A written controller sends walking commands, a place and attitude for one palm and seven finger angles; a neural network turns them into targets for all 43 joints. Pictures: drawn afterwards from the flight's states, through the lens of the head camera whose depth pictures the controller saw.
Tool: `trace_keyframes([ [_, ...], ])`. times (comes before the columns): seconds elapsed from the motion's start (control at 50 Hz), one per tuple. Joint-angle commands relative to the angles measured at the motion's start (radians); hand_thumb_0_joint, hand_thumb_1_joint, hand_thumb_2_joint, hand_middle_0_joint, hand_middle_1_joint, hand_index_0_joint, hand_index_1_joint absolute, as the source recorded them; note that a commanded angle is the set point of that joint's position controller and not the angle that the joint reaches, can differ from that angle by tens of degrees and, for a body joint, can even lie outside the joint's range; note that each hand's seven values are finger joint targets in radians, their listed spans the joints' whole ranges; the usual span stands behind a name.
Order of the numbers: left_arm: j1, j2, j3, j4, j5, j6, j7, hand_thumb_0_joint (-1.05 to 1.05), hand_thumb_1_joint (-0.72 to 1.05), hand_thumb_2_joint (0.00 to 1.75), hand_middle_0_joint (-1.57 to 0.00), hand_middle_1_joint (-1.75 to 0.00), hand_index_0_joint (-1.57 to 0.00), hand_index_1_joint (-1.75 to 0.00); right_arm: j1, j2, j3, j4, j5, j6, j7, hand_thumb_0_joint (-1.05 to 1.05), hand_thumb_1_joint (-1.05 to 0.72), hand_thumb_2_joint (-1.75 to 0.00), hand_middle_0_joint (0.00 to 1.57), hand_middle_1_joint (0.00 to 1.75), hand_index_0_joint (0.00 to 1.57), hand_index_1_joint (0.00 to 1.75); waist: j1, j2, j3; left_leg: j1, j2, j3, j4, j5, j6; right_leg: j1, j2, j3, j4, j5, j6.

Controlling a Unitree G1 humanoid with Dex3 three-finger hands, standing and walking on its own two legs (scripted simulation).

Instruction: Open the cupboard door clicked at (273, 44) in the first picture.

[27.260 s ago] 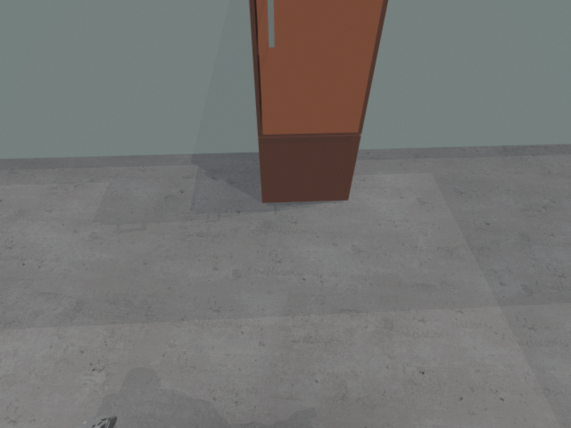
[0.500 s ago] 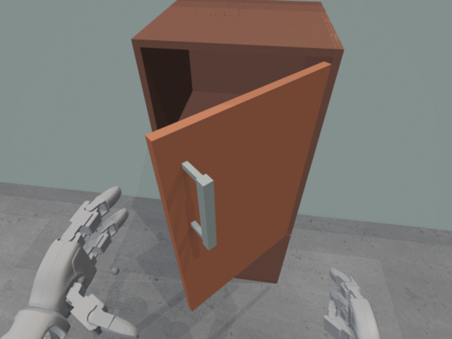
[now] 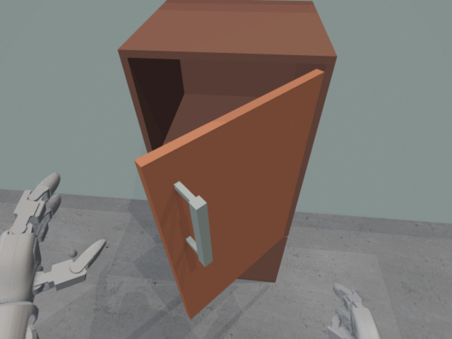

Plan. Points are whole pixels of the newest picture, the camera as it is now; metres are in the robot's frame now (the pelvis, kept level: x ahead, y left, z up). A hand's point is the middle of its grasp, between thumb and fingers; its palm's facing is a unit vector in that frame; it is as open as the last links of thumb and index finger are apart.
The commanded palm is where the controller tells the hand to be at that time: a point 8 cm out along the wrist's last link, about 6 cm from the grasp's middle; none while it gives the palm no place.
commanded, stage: draw the hand back to the body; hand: left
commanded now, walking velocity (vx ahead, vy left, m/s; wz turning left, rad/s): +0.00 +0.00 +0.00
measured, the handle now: (194, 227) +0.26 +0.09 +0.10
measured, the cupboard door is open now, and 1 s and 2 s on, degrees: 47 47 47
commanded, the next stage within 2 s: step back with the hand held close in 0.56 s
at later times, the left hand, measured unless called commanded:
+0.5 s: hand (76, 234) +0.20 +0.24 +0.15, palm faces +0.42 -0.82 -0.38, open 7.5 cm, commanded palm +0.15 +0.29 +0.17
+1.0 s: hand (68, 246) +0.19 +0.25 +0.14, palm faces +0.30 -0.82 -0.49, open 7.4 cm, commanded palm +0.13 +0.29 +0.17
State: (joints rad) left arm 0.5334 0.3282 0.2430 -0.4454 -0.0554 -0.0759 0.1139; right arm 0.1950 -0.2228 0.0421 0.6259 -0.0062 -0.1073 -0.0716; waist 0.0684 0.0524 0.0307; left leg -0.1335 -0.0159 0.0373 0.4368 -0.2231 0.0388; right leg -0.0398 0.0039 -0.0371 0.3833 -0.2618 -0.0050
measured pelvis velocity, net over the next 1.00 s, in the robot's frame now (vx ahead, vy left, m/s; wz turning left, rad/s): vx -0.02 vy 0.00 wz -0.04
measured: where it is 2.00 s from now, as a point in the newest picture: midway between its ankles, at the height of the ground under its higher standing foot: outside the picture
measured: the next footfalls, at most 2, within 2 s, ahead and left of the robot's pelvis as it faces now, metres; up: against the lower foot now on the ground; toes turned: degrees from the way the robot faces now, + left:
right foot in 1.86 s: -0.24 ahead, +0.00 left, +0.00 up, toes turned -6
left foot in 1.98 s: -0.07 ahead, +0.12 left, +0.00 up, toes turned -7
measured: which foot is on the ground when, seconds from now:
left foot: down 0.00-1.00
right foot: down 0.00-1.00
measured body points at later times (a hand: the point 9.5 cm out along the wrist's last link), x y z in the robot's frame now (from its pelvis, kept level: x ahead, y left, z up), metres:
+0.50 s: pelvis +0.01 -0.01 +0.00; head +0.00 -0.03 +0.45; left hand +0.18 +0.28 +0.17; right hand +0.20 -0.23 -0.08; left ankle +0.01 +0.09 -0.74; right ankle -0.03 -0.12 -0.74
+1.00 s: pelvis -0.02 +0.00 +0.00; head -0.01 -0.01 +0.45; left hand +0.17 +0.29 +0.17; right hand +0.16 -0.25 -0.08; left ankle +0.02 +0.09 -0.74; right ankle -0.03 -0.12 -0.74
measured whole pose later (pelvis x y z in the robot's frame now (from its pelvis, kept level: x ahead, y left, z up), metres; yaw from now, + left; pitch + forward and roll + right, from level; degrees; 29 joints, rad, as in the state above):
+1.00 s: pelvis -0.02 +0.00 +0.00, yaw -2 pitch +0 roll -1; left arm 0.56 0.41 0.35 -0.46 -0.06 -0.11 0.10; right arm 0.15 -0.24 -0.01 0.54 0.02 0.03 -0.08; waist 0.02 0.04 0.03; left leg -0.26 0.01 0.07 0.46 -0.20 0.04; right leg -0.18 0.03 -0.01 0.41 -0.22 0.00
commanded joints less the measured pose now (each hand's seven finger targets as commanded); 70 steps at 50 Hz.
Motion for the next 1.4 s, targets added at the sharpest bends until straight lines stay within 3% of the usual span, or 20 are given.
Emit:
trace_keyframes([
  [0.0,-0.094,0.167,0.145,-0.220,-0.002,-0.069,0.021,0.00,0.62,0.78,-0.19,-0.30,-0.19,-0.30,-0.136,-0.110,-0.050,-0.161,0.003,-0.046,-0.009,0.00,-0.90,-0.90,0.20,0.30,0.20,0.30,0.003,0.035,-0.094,0.090,0.048,-0.059,-0.074,0.232,-0.024,-0.057,-0.002,0.020,-0.058,0.196,-0.024],
  [0.1,-0.128,0.185,0.182,-0.169,-0.014,-0.059,0.020,0.00,0.80,0.86,-0.20,-0.30,-0.20,-0.30,-0.145,-0.110,-0.054,-0.155,0.006,-0.025,-0.007,0.00,-0.90,-0.90,0.20,0.30,0.20,0.30,0.001,-0.016,-0.075,0.091,0.047,-0.050,-0.072,0.249,-0.020,-0.061,-0.001,0.021,-0.068,0.226,-0.020],
  [0.16,-0.166,0.203,0.208,-0.152,-0.017,-0.058,0.020,0.00,0.90,0.90,-0.20,-0.30,-0.20,-0.30,-0.145,-0.110,-0.056,-0.149,0.007,-0.015,-0.010,0.00,-0.90,-0.90,0.20,0.30,0.20,0.30,0.002,0.013,-0.086,0.106,0.044,-0.039,-0.065,0.272,-0.016,-0.053,-0.005,0.026,-0.073,0.259,-0.019],
  [0.22,-0.151,0.168,0.170,-0.127,-0.018,-0.052,0.011,0.00,0.90,0.90,-0.20,-0.30,-0.20,-0.30,-0.153,-0.112,-0.057,-0.152,0.007,-0.010,-0.005,0.00,-0.90,-0.90,0.20,0.30,0.20,0.30,0.001,0.020,-0.072,0.105,0.044,-0.036,-0.068,0.273,-0.015,-0.056,-0.007,0.025,-0.079,0.258,-0.018],
  [0.36,-0.153,0.209,0.203,-0.164,-0.021,-0.058,0.014,0.00,0.90,0.90,-0.20,-0.30,-0.20,-0.30,-0.152,-0.109,-0.060,-0.156,0.005,-0.009,-0.008,0.00,-0.90,-0.90,0.20,0.30,0.20,0.30,0.007,-0.001,-0.105,0.114,0.039,-0.033,-0.063,0.263,-0.011,-0.045,-0.007,0.029,-0.082,0.271,-0.015],
  [0.64,-0.152,0.198,0.195,-0.140,-0.025,-0.062,0.007,0.00,0.90,0.90,-0.20,-0.30,-0.20,-0.30,-0.157,-0.108,-0.062,-0.150,0.007,-0.010,-0.010,0.00,-0.90,-0.90,0.20,0.30,0.20,0.30,0.003,-0.016,-0.085,0.115,0.037,-0.027,-0.063,0.244,-0.007,-0.058,-0.007,0.036,-0.098,0.266,-0.011],
  [0.66,-0.222,0.225,0.205,-0.211,-0.025,-0.070,0.009,0.00,0.90,0.90,-0.20,-0.30,-0.20,-0.30,-0.164,-0.109,-0.062,-0.154,0.010,-0.015,-0.011,0.00,-0.90,-0.90,0.20,0.30,0.20,0.30,0.003,0.017,-0.117,0.125,0.034,-0.027,-0.058,0.244,-0.006,-0.049,-0.011,0.042,-0.095,0.272,-0.011],
  [0.68,-0.287,0.362,0.342,-0.254,-0.020,-0.109,0.018,0.00,0.90,0.90,-0.20,-0.30,-0.20,-0.30,-0.147,-0.124,-0.060,-0.190,0.021,0.002,-0.011,0.00,-0.90,-0.90,0.20,0.30,0.20,0.30,-0.035,0.002,-0.036,0.070,0.056,-0.054,-0.014,0.199,0.011,-0.165,-0.060,0.136,-0.135,0.349,-0.006],
  [0.7,-0.162,0.270,0.279,-0.147,-0.020,-0.107,0.006,0.00,0.90,0.90,-0.20,-0.30,-0.20,-0.30,-0.143,-0.112,-0.062,-0.168,0.013,0.018,-0.013,0.00,-0.90,-0.90,0.20,0.30,0.20,0.30,-0.040,-0.065,-0.051,0.058,0.055,-0.064,0.005,0.202,0.009,-0.154,-0.081,0.130,-0.119,0.394,-0.006],
  [0.78,-0.035,0.210,0.225,-0.136,-0.011,-0.100,-0.004,0.00,0.90,0.90,-0.20,-0.30,-0.20,-0.30,-0.129,-0.123,-0.078,-0.200,0.016,0.057,-0.010,0.00,-0.90,-0.90,0.20,0.30,0.20,0.30,-0.045,-0.043,-0.145,0.073,0.076,-0.038,0.022,0.328,0.005,-0.140,-0.089,0.102,-0.052,0.494,0.016],
  [0.84,-0.003,0.237,0.248,-0.168,-0.012,-0.095,0.006,0.00,0.90,0.90,-0.20,-0.30,-0.20,-0.30,-0.125,-0.123,-0.086,-0.219,0.022,0.077,-0.016,0.00,-0.90,-0.90,0.20,0.30,0.20,0.30,-0.046,-0.051,-0.195,0.076,0.097,-0.042,0.023,0.405,0.005,-0.132,-0.083,0.092,-0.013,0.513,0.019],
  [0.94,0.006,0.285,0.291,-0.227,-0.011,-0.099,0.025,0.00,0.90,0.90,-0.20,-0.30,-0.20,-0.30,-0.127,-0.117,-0.091,-0.244,0.028,0.094,-0.023,0.00,-0.90,-0.90,0.20,0.30,0.20,0.30,-0.047,-0.040,-0.200,0.013,0.108,-0.056,0.016,0.364,0.004,-0.135,-0.080,0.103,0.017,0.446,0.012],
  [1.04,0.012,0.284,0.294,-0.274,-0.006,-0.120,0.038,0.00,0.90,0.90,-0.20,-0.30,-0.20,-0.30,-0.114,-0.124,-0.095,-0.256,0.028,0.081,-0.024,0.00,-0.90,-0.90,0.20,0.30,0.20,0.30,-0.050,0.023,-0.164,-0.096,0.124,-0.094,-0.027,0.188,0.010,-0.149,-0.060,0.112,0.037,0.251,0.006],
  [1.1,0.016,0.269,0.297,-0.266,0.003,-0.138,0.045,0.00,0.90,0.90,-0.20,-0.30,-0.20,-0.30,-0.102,-0.133,-0.097,-0.258,0.026,0.063,-0.022,0.00,-0.90,-0.90,0.20,0.30,0.20,0.30,-0.055,0.043,-0.119,-0.221,0.148,-0.127,-0.090,-0.069,0.025,-0.140,-0.041,0.111,0.065,0.092,0.004],
  [1.18,-0.003,0.252,0.315,-0.272,0.026,-0.165,0.050,0.00,0.90,0.90,-0.20,-0.30,-0.20,-0.30,-0.096,-0.146,-0.101,-0.263,0.022,0.028,-0.021,0.00,-0.90,-0.90,0.20,0.30,0.20,0.30,-0.051,0.140,-0.093,-0.474,0.216,-0.226,-0.238,-0.401,0.063,0.004,0.014,0.057,0.242,0.012,0.016],
  [1.22,-0.011,0.263,0.334,-0.268,0.032,-0.175,0.051,0.00,0.90,0.90,-0.20,-0.30,-0.20,-0.30,-0.091,-0.144,-0.104,-0.260,0.019,0.012,-0.023,0.00,-0.90,-0.90,0.20,0.30,0.20,0.30,-0.045,0.147,-0.090,-0.544,0.237,-0.260,-0.264,-0.446,0.078,0.046,0.026,0.048,0.298,0.012,0.016],
  [1.26,-0.009,0.248,0.322,-0.255,0.030,-0.178,0.046,0.00,0.90,0.90,-0.20,-0.30,-0.20,-0.30,-0.086,-0.136,-0.105,-0.250,0.020,0.002,-0.017,0.00,-0.90,-0.90,0.20,0.30,0.20,0.30,-0.051,0.087,-0.071,-0.539,0.224,-0.242,-0.225,-0.442,0.072,0.007,0.023,0.064,0.263,-0.041,0.004],
  [1.32,-0.032,0.248,0.296,-0.298,0.016,-0.188,0.044,0.00,0.90,0.90,-0.20,-0.30,-0.20,-0.30,-0.073,-0.126,-0.107,-0.227,0.018,-0.010,-0.010,0.00,-0.90,-0.90,0.20,0.30,0.20,0.30,-0.068,-0.052,-0.109,-0.279,0.112,-0.147,-0.055,-0.267,0.005,-0.216,-0.049,0.171,0.039,-0.084,-0.042],
  [1.36,-0.027,0.241,0.282,-0.282,0.011,-0.187,0.051,0.00,0.90,0.90,-0.20,-0.30,-0.20,-0.30,-0.055,-0.118,-0.112,-0.201,0.018,-0.009,-0.007,0.00,-0.90,-0.90,0.20,0.30,0.20,0.30,-0.075,-0.154,-0.127,-0.100,0.051,-0.083,0.184,-0.160,-0.026,-0.417,-0.158,0.281,-0.087,-0.175,-0.096],
  [1.38,-0.042,0.243,0.274,-0.282,0.014,-0.184,0.057,0.00,0.90,0.90,-0.20,-0.30,-0.20,-0.30,-0.054,-0.115,-0.110,-0.188,0.014,-0.007,-0.006,0.00,-0.90,-0.90,0.20,0.30,0.20,0.30,-0.078,-0.178,-0.128,-0.064,0.034,-0.067,0.286,-0.114,-0.032,-0.471,-0.218,0.318,-0.107,-0.122,-0.119],
])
